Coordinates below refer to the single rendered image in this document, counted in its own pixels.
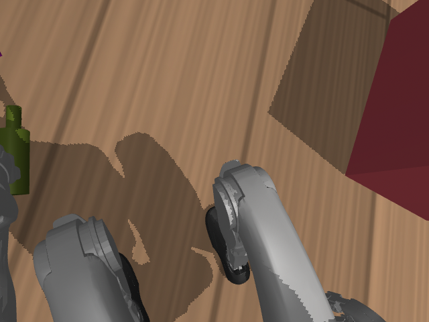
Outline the right robot foot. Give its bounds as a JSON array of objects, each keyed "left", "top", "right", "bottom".
[{"left": 205, "top": 206, "right": 250, "bottom": 284}]

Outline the left robot foot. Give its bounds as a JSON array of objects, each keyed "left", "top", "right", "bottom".
[{"left": 119, "top": 253, "right": 150, "bottom": 322}]

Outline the left robot arm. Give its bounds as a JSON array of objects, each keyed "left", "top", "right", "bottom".
[{"left": 0, "top": 144, "right": 18, "bottom": 322}]

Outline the right robot hand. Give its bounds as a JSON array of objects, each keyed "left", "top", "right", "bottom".
[{"left": 325, "top": 291, "right": 386, "bottom": 322}]

